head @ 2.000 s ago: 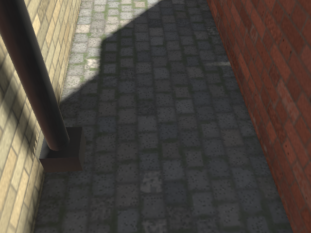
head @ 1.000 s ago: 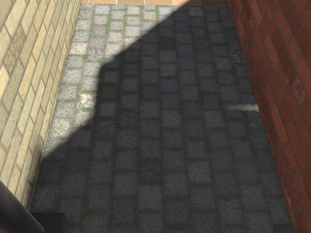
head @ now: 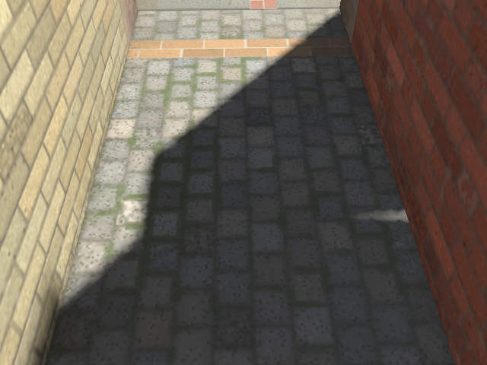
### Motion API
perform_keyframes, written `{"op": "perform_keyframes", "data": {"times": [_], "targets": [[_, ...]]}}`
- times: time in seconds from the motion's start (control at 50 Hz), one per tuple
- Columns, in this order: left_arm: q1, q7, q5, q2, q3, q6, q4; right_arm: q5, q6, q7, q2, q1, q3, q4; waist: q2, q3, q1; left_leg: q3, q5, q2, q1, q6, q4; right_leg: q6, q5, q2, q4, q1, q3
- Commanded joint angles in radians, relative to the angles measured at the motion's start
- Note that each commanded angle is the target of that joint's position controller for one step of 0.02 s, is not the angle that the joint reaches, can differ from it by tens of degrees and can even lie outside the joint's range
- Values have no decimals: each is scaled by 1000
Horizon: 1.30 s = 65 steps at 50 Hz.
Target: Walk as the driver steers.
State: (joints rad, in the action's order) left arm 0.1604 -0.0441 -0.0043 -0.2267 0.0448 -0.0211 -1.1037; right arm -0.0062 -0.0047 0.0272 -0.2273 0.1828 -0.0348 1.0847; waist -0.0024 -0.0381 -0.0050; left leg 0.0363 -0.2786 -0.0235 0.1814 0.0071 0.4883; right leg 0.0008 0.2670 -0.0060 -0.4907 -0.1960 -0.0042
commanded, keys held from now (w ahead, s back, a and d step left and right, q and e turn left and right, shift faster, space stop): no key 0.50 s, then w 0.50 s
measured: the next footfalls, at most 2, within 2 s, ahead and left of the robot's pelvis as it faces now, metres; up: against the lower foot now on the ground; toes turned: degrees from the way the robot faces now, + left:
left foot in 1.18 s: +0.41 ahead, +0.18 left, +0.00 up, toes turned +1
right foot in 1.80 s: +0.76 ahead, -0.07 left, +0.00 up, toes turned -3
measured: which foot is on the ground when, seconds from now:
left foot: down 0.00-0.88, up 0.90-1.00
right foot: down 0.00-1.00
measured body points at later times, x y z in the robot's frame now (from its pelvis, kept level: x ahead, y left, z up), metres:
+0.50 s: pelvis +0.00 +0.00 +0.00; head +0.01 +0.00 +0.45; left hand +0.02 +0.25 -0.15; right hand +0.01 -0.25 -0.15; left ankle -0.01 +0.12 -0.74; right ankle +0.00 -0.12 -0.74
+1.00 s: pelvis +0.12 +0.01 -0.02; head +0.13 +0.02 +0.43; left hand +0.02 +0.23 -0.17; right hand +0.25 -0.23 -0.14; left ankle +0.14 +0.13 -0.63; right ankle +0.00 -0.12 -0.74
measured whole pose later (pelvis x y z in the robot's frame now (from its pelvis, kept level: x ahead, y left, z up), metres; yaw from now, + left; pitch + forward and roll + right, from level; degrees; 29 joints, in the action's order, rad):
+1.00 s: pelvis +0.12 +0.01 -0.02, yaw +0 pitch +3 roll -1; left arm 0.51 -0.01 0.01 -0.17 0.01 0.11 -1.10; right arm 0.04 -0.12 -0.04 -0.22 0.19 -0.03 0.93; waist 0.00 0.05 -0.06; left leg 0.02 -0.48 -0.04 0.74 -0.06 1.38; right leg 0.02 0.48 0.00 -0.53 -0.11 0.02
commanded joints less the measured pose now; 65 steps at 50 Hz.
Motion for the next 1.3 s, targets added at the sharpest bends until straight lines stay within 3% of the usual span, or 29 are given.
{"op": "perform_keyframes", "data": {"times": [0.02, 0.5, 0.52, 0.56, 0.58, 0.62, 0.78, 0.8, 0.84, 0.86, 0.88, 0.9, 0.92, 0.96, 1.0, 1.02, 1.04, 1.06, 1.1, 1.12, 1.14, 1.16, 1.18, 1.2, 1.22, 1.24, 1.26, 1.28, 1.3], "targets": [[15, -4, 0, -108, 15, 6, 22, 0, -7, 4, -105, 25, -17, -22, 3, 11, 0, -23, 134, -24, 30, -21, -85, -38, -151, -30, 81, 4, 33], [87, -8, 3, -83, 3, 7, 2, 2, -13, 9, -69, 109, -5, 7, -1, -7, -1, -21, 100, -18, 53, -21, -95, -35, -121, -22, 89, -14, 29], [108, -8, 4, -76, 2, 6, -8, 2, -12, 10, -62, 129, -4, 16, -2, 16, -1, -11, -2, -8, 46, -24, -96, -39, -18, -12, 90, -5, 18], [120, -12, 18, -101, 13, 4, -4, 15, -8, 16, -88, 127, -16, 7, -8, -34, -4, -17, -328, 4, 111, -57, -75, -69, 331, 9, 61, -73, 9], [118, -12, 19, -103, 15, 10, 5, 17, -13, 17, -90, 121, -18, -5, -9, -78, -4, -42, -429, -11, 154, -76, -78, -86, 433, -3, 60, -123, 29], [125, -6, 25, -90, 15, 39, 20, 25, -37, 11, -84, 129, -20, -21, -13, -113, -2, -100, -448, -47, 184, -108, -72, -111, 441, -38, 51, -162, 74], [183, 29, 40, -66, 13, 126, 56, 40, -103, -19, -79, 192, -29, -58, -31, -77, 1, -212, -311, -87, 150, -182, -9, -157, 282, -44, -49, -180, 116], [206, 35, 42, -42, 7, 144, 56, 53, -113, -18, -83, 208, -29, -61, -38, -72, -3, -220, -220, -88, 130, -186, 34, -156, 236, -37, -79, -206, 114], [287, 46, 40, -59, 13, 174, 40, 42, -137, -33, -85, 218, -33, -77, 18, -1, -26, -177, 98, -53, 157, -168, 209, -157, -47, -31, -172, -123, 132], [421, 50, 38, -92, 26, 182, 3, 31, -150, -44, -68, 140, -29, -112, 76, 70, -88, -76, 337, 12, 318, -122, 392, -186, -193, -55, -138, 93, 202], [662, 51, 22, -165, 47, 174, -56, 26, -166, -55, -50, -31, -21, -176, 208, 130, -220, 35, 393, 94, 668, -44, 727, -284, -264, -185, 51, 442, 454], [656, 45, 13, -170, 39, 162, -52, 30, -171, -58, -60, -103, -20, -208, 294, 68, -209, -40, -281, 74, 933, -64, 901, -358, -296, -367, 146, 517, 711], [575, 35, 13, -123, 14, 158, -31, 51, -172, -65, -50, -206, -14, -255, 188, -45, -170, -97, -363, -2, 1127, -87, 1055, -355, -277, -403, 109, 530, 708], [458, 29, 7, -50, -24, 134, 3, 61, -158, -73, -6, -227, 7, -308, 52, -118, -96, -105, -302, -91, 1187, -89, 1023, -279, -249, -399, 182, 399, 543], [230, 13, 7, -46, -37, 115, 81, 40, -132, -65, -31, -138, 9, -317, 67, -155, 9, -90, -96, -135, 847, -54, 701, -180, -135, -280, 341, 35, 315], [159, 1, 12, -91, -26, 113, 111, 27, -123, -67, -41, -99, 11, -310, 70, -127, 33, -53, 93, -110, 568, -37, 507, -141, -96, -188, 379, -150, 178], [174, -4, 14, -136, -13, 119, 113, 21, -115, -72, -43, -91, 9, -303, 89, -87, 30, 4, 248, -64, 318, -23, 371, -121, -85, -130, 414, -256, 81], [231, -2, 19, -182, 5, 127, 98, 27, -104, -66, -44, -83, 2, -297, 106, -69, 33, 33, 313, -24, 184, -13, 343, -132, -86, -140, 449, -268, 69], [268, 0, 44, -211, 25, 131, 72, 46, -88, -50, -95, -86, -21, -297, 122, -46, 58, 8, 291, -4, 171, -24, 229, -106, -246, -175, 392, -60, 58], [285, -4, 55, -219, 36, 121, 59, 36, -89, -52, -109, -73, -32, -299, 112, -35, 86, 11, 224, 16, 177, -37, 181, -88, -419, -197, 315, 50, 50], [283, -4, 38, -231, 43, 103, 56, 37, -86, -51, -102, -22, -41, -299, 129, 12, 154, 39, 135, 50, 102, -74, 182, -75, -636, -183, 178, 100, 29], [267, -3, -3, -200, 35, 95, 60, 38, -82, -58, -134, 146, -64, -243, 103, 97, 240, 50, 136, 56, -73, -99, 186, -52, -709, -166, -50, 66, 1], [235, 4, -3, -160, 29, 106, 105, 27, -68, -57, -221, 328, -90, -179, 27, 192, 293, -71, 172, -23, -331, -115, 223, -22, -564, -118, -356, -132, -7], [466, 7, 17, 42, -5, 127, 100, -8, -70, -62, -336, 335, -100, -149, -378, 339, 101, -661, -122, -296, -433, -267, -28, 7, 243, 75, -769, -299, 67], [512, 7, 53, -14, 16, 156, 81, 6, -97, -63, -253, 317, -75, -160, -382, 333, 70, -926, -361, -306, -333, -277, -228, -20, 275, 65, -931, -362, 205], [423, 10, 87, -48, 24, 168, 105, 2, -114, -52, -199, 252, -65, -157, -327, 165, 58, -807, -312, -315, -209, -223, -234, -29, 235, 39, -1012, -450, 157], [324, 13, 71, -66, 20, 166, 137, 3, -120, -50, -190, 195, -61, -157, -173, 94, 54, -655, -213, -285, -98, -188, -215, -40, 146, -7, -999, -463, 128], [260, 2, 43, -65, 22, 158, 157, -12, -130, -51, -192, 106, -63, -159, -70, 34, 19, -549, -135, -259, 68, -170, -214, -53, 28, -47, -949, -415, 123], [267, 3, 28, -77, 29, 136, 166, -26, -134, -49, -180, 54, -61, -163, -63, 53, -25, -483, -102, -240, 153, -150, -227, -62, -48, -93, -896, -350, 144]]}}
Velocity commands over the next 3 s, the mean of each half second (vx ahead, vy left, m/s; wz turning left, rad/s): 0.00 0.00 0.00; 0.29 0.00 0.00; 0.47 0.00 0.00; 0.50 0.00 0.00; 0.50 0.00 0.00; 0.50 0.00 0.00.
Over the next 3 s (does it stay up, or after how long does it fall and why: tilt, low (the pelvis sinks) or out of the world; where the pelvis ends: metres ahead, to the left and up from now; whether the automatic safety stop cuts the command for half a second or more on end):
stays up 1.30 0.04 -0.02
